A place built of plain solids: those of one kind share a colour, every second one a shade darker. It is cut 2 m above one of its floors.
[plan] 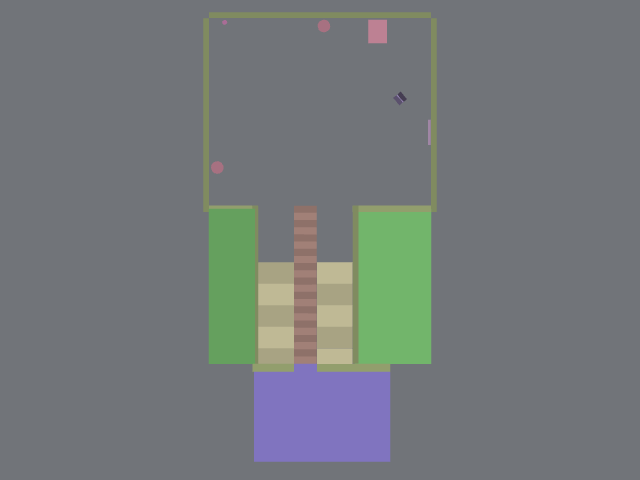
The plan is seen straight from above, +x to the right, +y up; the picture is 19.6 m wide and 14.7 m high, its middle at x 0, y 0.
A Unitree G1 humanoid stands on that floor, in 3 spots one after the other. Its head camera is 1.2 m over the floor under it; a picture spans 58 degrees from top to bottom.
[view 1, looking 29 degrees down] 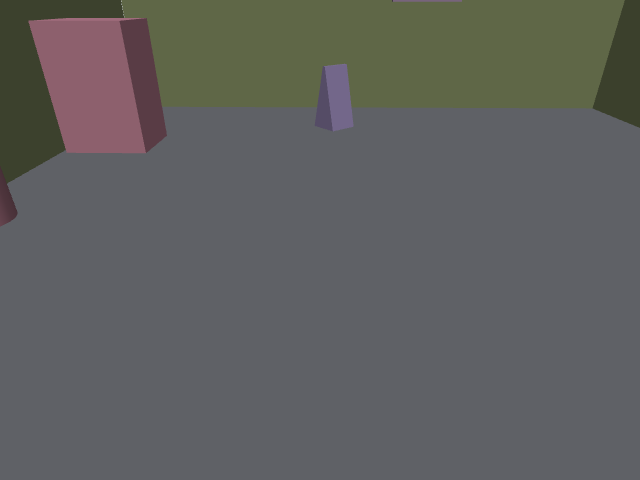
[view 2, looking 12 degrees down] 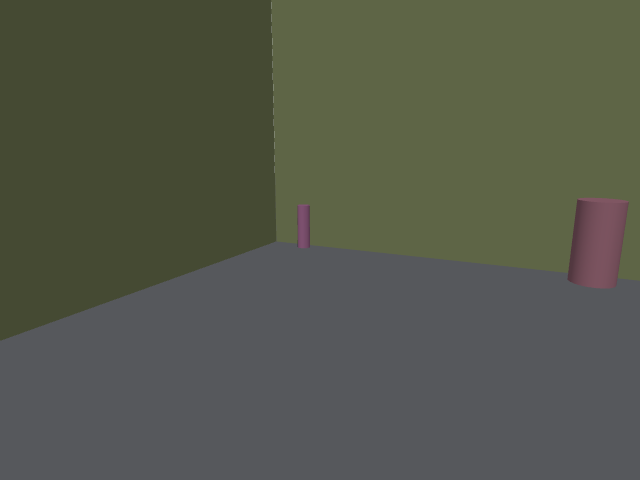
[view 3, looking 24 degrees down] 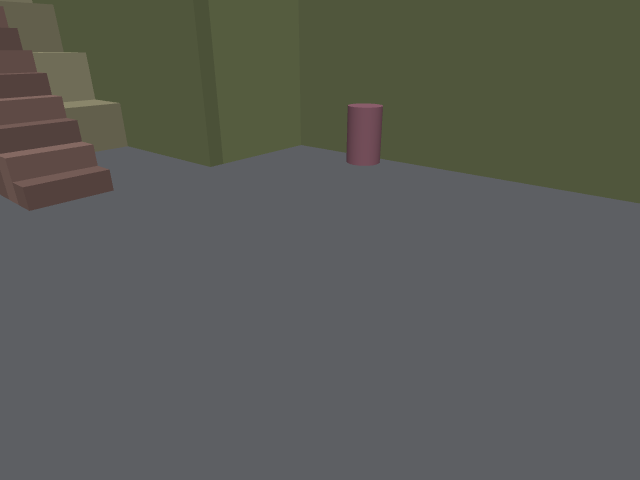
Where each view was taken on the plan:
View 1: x -2.26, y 4.40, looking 1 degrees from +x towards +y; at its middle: ground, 2.48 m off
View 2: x -0.45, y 2.05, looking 116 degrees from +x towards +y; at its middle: wall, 5.40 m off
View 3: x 0.98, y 4.92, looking -141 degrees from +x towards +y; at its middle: ground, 2.95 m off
